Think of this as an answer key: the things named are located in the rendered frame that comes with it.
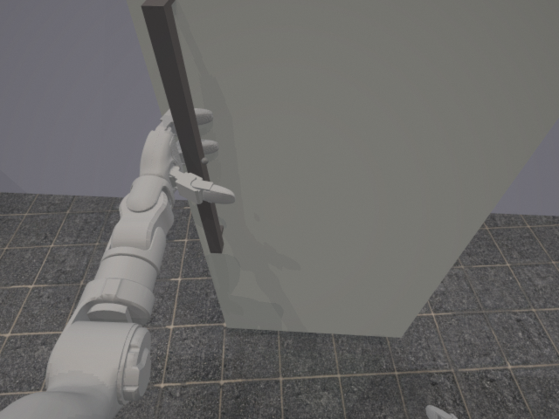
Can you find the left robot forearm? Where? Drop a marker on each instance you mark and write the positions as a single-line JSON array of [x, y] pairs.
[[122, 290]]

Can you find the robot left hand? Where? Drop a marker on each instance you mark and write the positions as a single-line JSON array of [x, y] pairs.
[[161, 153]]

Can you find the robot left upper arm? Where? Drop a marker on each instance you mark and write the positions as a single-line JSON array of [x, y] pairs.
[[98, 367]]

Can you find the handle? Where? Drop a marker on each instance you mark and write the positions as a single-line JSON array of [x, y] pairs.
[[162, 31]]

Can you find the fridge door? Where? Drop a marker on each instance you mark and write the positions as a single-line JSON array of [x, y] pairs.
[[365, 141]]

